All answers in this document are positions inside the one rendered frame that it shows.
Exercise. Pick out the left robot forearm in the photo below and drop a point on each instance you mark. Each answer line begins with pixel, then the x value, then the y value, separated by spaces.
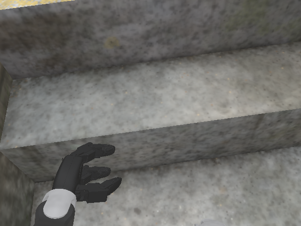
pixel 57 208

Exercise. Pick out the robot left hand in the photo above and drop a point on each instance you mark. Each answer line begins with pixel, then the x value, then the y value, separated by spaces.
pixel 74 176

